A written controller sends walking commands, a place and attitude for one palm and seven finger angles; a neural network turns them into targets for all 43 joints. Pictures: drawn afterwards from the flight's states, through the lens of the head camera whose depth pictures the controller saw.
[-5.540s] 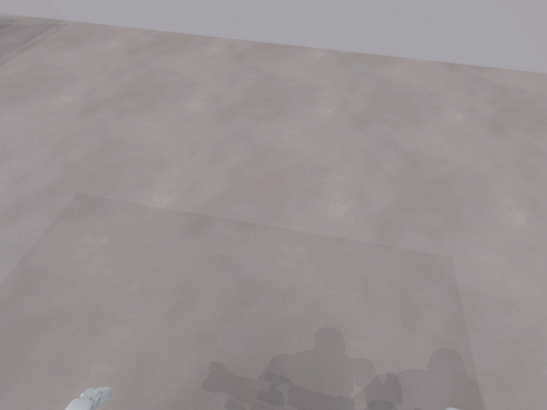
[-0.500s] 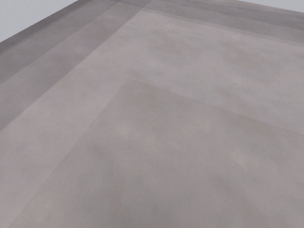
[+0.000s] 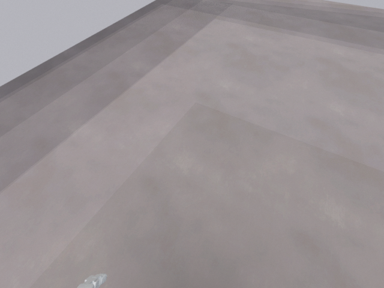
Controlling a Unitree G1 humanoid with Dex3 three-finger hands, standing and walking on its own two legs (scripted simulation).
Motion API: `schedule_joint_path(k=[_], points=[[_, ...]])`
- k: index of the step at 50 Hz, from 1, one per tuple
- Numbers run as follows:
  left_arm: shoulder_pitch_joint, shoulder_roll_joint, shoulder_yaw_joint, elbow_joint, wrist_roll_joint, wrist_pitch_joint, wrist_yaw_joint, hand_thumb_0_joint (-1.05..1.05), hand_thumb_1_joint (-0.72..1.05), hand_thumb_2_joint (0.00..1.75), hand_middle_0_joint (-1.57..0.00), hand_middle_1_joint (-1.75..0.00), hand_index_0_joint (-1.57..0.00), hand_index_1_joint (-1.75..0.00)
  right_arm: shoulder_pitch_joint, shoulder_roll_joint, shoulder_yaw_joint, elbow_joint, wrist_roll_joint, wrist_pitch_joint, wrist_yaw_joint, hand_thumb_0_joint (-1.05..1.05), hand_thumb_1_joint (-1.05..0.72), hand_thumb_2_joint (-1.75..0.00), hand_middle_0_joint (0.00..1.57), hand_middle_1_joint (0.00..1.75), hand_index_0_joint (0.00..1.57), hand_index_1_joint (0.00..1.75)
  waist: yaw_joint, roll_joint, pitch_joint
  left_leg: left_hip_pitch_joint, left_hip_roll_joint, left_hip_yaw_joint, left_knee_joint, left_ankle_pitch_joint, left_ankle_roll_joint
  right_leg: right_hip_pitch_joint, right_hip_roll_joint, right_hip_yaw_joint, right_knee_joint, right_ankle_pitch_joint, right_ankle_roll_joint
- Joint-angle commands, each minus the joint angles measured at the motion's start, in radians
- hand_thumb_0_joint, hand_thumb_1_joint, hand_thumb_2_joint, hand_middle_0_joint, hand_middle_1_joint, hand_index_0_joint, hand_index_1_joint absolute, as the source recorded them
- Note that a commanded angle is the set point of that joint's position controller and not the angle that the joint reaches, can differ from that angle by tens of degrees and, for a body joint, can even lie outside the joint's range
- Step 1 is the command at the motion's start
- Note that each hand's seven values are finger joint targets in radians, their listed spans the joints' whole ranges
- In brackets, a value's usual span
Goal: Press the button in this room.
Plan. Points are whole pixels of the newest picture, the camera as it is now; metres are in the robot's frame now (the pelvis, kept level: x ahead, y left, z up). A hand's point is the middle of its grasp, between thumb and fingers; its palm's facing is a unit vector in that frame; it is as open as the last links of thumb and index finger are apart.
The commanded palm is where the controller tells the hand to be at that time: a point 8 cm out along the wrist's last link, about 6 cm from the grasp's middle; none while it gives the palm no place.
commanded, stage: turn or walk to find it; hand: left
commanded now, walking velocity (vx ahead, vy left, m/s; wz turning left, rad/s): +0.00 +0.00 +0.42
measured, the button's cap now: out of the picture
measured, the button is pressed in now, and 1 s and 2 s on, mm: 0 0 0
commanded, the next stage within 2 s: none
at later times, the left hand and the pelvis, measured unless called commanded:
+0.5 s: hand out of the picture -0.06 +0.24 -0.19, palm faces +0.29 -0.93 -0.22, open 7.4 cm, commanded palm none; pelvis -0.04 +0.03 +0.00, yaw +14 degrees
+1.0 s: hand out of the picture -0.04 +0.22 -0.14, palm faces +0.41 -0.87 -0.28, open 7.4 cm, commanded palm none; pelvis -0.06 -0.01 +0.00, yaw +26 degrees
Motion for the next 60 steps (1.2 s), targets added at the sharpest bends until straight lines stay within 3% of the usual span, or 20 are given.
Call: schedule_joint_path(k=[1,3,6,13,17,20,21,22,23,26,29,39,45,46,47,48,49,51,53,60], points=[[0.127,0.253,0.054,-0.054,0.009,-0.026,0.022,0.0,0.9,0.9,-0.2,-0.3,-0.2,-0.3,-0.048,-0.123,-0.051,-0.115,-0.003,-0.01,0.001,0.0,-0.9,-0.9,0.2,0.3,0.2,0.3,0.079,-0.242,-0.075,-0.248,0.013,-0.012,0.475,-0.336,-0.021,0.106,-0.454,0.355,-0.312,0.131,-0.19],[0.0,0.191,0.048,-0.081,0.005,-0.026,0.025,0.0,0.9,0.9,-0.2,-0.3,-0.2,-0.3,0.002,-0.121,-0.059,-0.068,-0.008,0.014,0.011,0.0,-0.9,-0.9,0.2,0.3,0.2,0.3,0.017,-0.224,0.005,-0.23,0.045,-0.015,0.621,-0.226,-0.025,-0.03,-0.352,0.266,-0.355,-0.059,-0.147],[-0.011,0.144,0.029,-0.08,0.005,-0.038,0.018,0.0,0.9,0.9,-0.2,-0.3,-0.2,-0.3,0.058,-0.095,-0.049,-0.028,-0.009,0.016,0.02,0.0,-0.9,-0.9,0.2,0.3,0.2,0.3,-0.003,-0.171,0.002,-0.235,0.059,0.038,0.671,-0.114,-0.054,0.023,-0.261,0.078,-0.296,0.098,-0.114],[0.102,0.174,0.04,-0.028,0.016,-0.035,0.021,0.0,0.9,0.9,-0.2,-0.3,-0.2,-0.3,-0.034,-0.087,-0.037,-0.043,-0.002,0.014,0.018,0.0,-0.9,-0.9,0.2,0.3,0.2,0.3,0.06,-0.215,-0.012,-0.197,0.096,0.091,0.454,-0.198,-0.077,0.121,-0.317,0.049,-0.268,0.187,-0.154],[0.126,0.217,0.056,-0.012,0.022,-0.028,0.018,0.0,0.9,0.9,-0.2,-0.3,-0.2,-0.3,-0.052,-0.066,-0.019,-0.055,0.008,-0.007,0.013,0.0,-0.9,-0.9,0.2,0.3,0.2,0.3,0.08,-0.243,-0.074,-0.082,0.089,0.153,0.197,-0.253,-0.062,0.164,-0.348,0.019,-0.162,0.39,-0.174],[0.101,0.21,0.056,-0.001,0.007,-0.017,0.012,0.0,0.9,0.9,-0.2,-0.3,-0.2,-0.3,0.049,-0.087,-0.021,-0.027,0.008,-0.024,0.009,0.0,-0.9,-0.9,0.2,0.3,0.2,0.3,0.019,-0.162,-0.12,0.141,0.074,0.169,-0.115,0.015,-0.043,0.074,-0.299,-0.078,0.002,0.359,-0.077],[0.11,0.167,0.049,-0.015,-0.002,-0.009,0.009,0.0,0.9,0.9,-0.2,-0.3,-0.2,-0.3,0.087,-0.149,-0.035,-0.023,0.003,-0.035,0.008,0.0,-0.9,-0.9,0.2,0.3,0.2,0.3,-0.001,0.018,-0.15,0.264,0.182,0.023,-0.202,0.144,-0.003,-0.056,-0.225,-0.122,0.156,0.181,-0.019],[0.089,0.099,0.031,-0.054,-0.004,-0.004,0.003,0.0,0.9,0.9,-0.2,-0.3,-0.2,-0.3,0.111,-0.246,-0.057,-0.03,-0.003,-0.039,0.002,0.0,-0.9,-0.9,0.2,0.3,0.2,0.3,-0.017,0.296,-0.12,0.325,0.421,-0.279,-0.234,0.469,0.109,-0.312,-0.102,-0.135,0.35,-0.297,0.053],[0.025,0.115,0.022,-0.067,0.006,0.008,0.008,0.0,0.9,0.9,-0.2,-0.3,-0.2,-0.3,0.14,-0.27,-0.06,-0.018,-0.001,-0.028,-0.002,0.0,-0.9,-0.9,0.2,0.3,0.2,0.3,-0.041,0.202,-0.118,0.246,0.466,-0.247,-0.228,0.483,0.168,-0.272,-0.099,-0.041,0.466,-0.34,0.04],[-0.004,0.126,0.038,-0.029,0.006,0.017,0.0,0.0,0.9,0.9,-0.2,-0.3,-0.2,-0.3,0.005,-0.189,-0.034,-0.042,-0.007,-0.033,-0.021,0.0,-0.9,-0.9,0.2,0.3,0.2,0.3,-0.001,0.191,-0.009,0.107,0.333,-0.163,-0.263,0.28,0.144,-0.29,-0.103,0.03,0.566,-0.172,0.035],[0.056,0.121,0.037,0.003,0.007,0.008,-0.009,0.0,0.9,0.9,-0.2,-0.3,-0.2,-0.3,-0.015,-0.171,-0.025,-0.054,-0.001,-0.046,-0.024,0.0,-0.9,-0.9,0.2,0.3,0.2,0.3,0.024,0.099,-0.048,0.185,0.276,-0.101,-0.245,0.388,0.13,-0.29,-0.081,0.022,0.57,-0.087,0.05],[-0.03,0.1,0.027,-0.046,-0.001,0.006,0.005,0.0,0.9,0.9,-0.2,-0.3,-0.2,-0.3,0.052,-0.179,-0.041,-0.048,-0.008,-0.035,-0.02,0.0,-0.9,-0.9,0.2,0.3,0.2,0.3,-0.017,0.096,-0.069,0.216,0.292,-0.235,-0.226,0.384,0.182,-0.222,-0.044,0.04,0.34,-0.167,0.056],[0.076,0.098,0.029,-0.033,-0.009,-0.009,0.01,0.0,0.9,0.9,-0.2,-0.3,-0.2,-0.3,-0.004,-0.178,-0.048,-0.071,-0.008,-0.024,-0.011,0.0,-0.9,-0.9,0.2,0.3,0.2,0.3,0.04,0.094,-0.105,0.06,0.219,-0.258,-0.163,0.298,0.137,0.043,0.003,0.011,-0.016,-0.016,0.031],[0.111,0.115,0.033,-0.023,-0.007,-0.016,0.013,0.0,0.9,0.9,-0.2,-0.3,-0.2,-0.3,-0.013,-0.162,-0.048,-0.074,-0.001,-0.023,-0.009,0.0,-0.9,-0.9,0.2,0.3,0.2,0.3,0.06,0.055,-0.113,-0.03,0.186,-0.238,-0.124,0.196,0.101,0.162,-0.019,0.019,-0.138,0.08,0.026],[0.14,0.172,0.045,-0.022,0.005,-0.026,0.019,0.0,0.9,0.9,-0.2,-0.3,-0.2,-0.3,-0.001,-0.114,-0.042,-0.08,0.007,-0.023,-0.003,0.0,-0.9,-0.9,0.2,0.3,0.2,0.3,0.072,-0.097,-0.129,-0.169,0.101,-0.155,0.004,0.011,0.04,0.286,-0.162,0.157,-0.253,0.048,-0.011],[0.139,0.265,0.062,-0.034,0.018,-0.032,0.023,0.0,0.9,0.9,-0.2,-0.3,-0.2,-0.3,-0.003,-0.06,-0.033,-0.111,0.008,-0.022,0.0,0.0,-0.9,-0.9,0.2,0.3,0.2,0.3,0.079,-0.358,-0.095,-0.313,-0.035,0.017,0.248,-0.292,-0.029,0.284,-0.411,0.418,-0.316,0.082,-0.122],[0.118,0.258,0.055,-0.052,0.007,-0.024,0.025,0.0,0.9,0.9,-0.2,-0.3,-0.2,-0.3,-0.029,-0.119,-0.051,-0.106,-0.003,-0.01,-0.002,0.0,-0.9,-0.9,0.2,0.3,0.2,0.3,0.083,-0.263,-0.07,-0.256,0.004,-0.011,0.441,-0.343,-0.024,0.098,-0.467,0.404,-0.335,0.056,-0.185],[-0.016,0.19,0.047,-0.079,0.003,-0.027,0.024,0.0,0.9,0.9,-0.2,-0.3,-0.2,-0.3,0.014,-0.119,-0.059,-0.056,-0.011,0.015,0.01,0.0,-0.9,-0.9,0.2,0.3,0.2,0.3,0.017,-0.206,0.013,-0.229,0.036,-0.022,0.614,-0.217,-0.026,-0.052,-0.346,0.283,-0.376,-0.124,-0.147],[-0.054,0.143,0.03,-0.084,0.001,-0.032,0.02,0.0,0.9,0.9,-0.2,-0.3,-0.2,-0.3,0.078,-0.099,-0.055,-0.022,-0.011,0.019,0.018,0.0,-0.9,-0.9,0.2,0.3,0.2,0.3,-0.022,-0.16,0.024,-0.226,0.049,0.013,0.675,-0.12,-0.043,-0.042,-0.262,0.132,-0.332,0.007,-0.106],[0.092,0.15,0.034,-0.031,0.008,-0.042,0.022,0.0,0.9,0.9,-0.2,-0.3,-0.2,-0.3,0.011,-0.093,-0.042,-0.028,-0.008,0.017,0.015,0.0,-0.9,-0.9,0.2,0.3,0.2,0.3,0.045,-0.181,-0.022,-0.247,0.089,0.054,0.562,-0.136,-0.082,0.134,-0.296,0.074,-0.284,0.159,-0.145]])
